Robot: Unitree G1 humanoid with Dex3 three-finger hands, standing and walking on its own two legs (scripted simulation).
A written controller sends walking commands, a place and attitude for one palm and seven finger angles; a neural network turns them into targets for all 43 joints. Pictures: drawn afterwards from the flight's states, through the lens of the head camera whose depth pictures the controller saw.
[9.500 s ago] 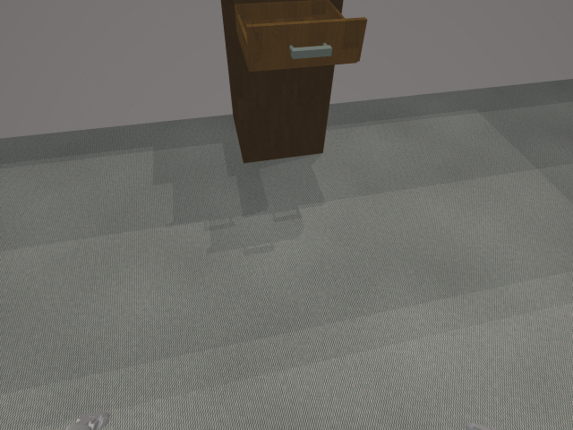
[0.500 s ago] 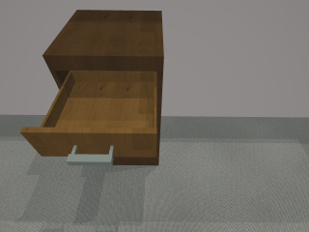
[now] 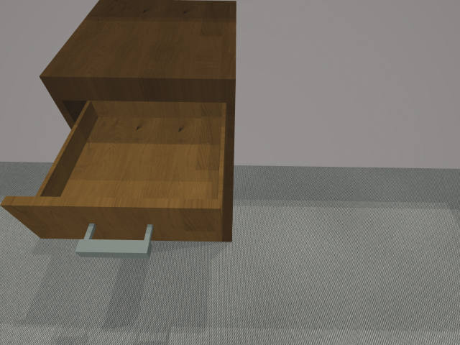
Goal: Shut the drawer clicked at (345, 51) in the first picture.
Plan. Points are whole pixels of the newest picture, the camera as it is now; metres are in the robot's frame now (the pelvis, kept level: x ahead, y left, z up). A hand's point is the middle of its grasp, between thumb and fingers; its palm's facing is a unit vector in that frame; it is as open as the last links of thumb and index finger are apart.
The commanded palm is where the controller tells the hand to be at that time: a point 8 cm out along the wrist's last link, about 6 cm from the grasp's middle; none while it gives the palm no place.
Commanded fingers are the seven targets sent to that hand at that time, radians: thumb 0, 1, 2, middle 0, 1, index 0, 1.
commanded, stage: come to a stop and stand still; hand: left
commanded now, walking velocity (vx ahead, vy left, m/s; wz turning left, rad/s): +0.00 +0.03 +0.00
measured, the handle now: (117, 238) +0.30 +0.24 -0.03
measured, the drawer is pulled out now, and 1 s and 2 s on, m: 0.30 0.30 0.30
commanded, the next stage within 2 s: look again from close up in 0.74 s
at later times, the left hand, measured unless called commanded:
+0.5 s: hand out of the picture -0.04 +0.16 -0.17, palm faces +0.02 -0.98 -0.20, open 7.3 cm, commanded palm none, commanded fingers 0.00 0.90 0.90 -0.20 -0.30 -0.20 -0.30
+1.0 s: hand out of the picture -0.08 +0.14 -0.17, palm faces +0.03 -0.99 -0.16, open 7.4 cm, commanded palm none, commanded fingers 0.00 0.90 0.90 -0.20 -0.30 -0.20 -0.30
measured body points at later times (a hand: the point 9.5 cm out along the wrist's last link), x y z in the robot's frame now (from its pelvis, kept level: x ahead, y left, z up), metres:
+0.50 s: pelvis -0.05 -0.01 +0.01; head -0.04 -0.01 +0.46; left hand -0.04 +0.22 -0.15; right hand -0.05 -0.23 -0.15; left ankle -0.06 +0.09 -0.73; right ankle -0.03 -0.12 -0.73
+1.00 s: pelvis -0.05 -0.01 +0.00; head -0.05 -0.01 +0.45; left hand -0.08 +0.19 -0.16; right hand -0.06 -0.21 -0.16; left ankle -0.06 +0.09 -0.73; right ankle -0.03 -0.12 -0.73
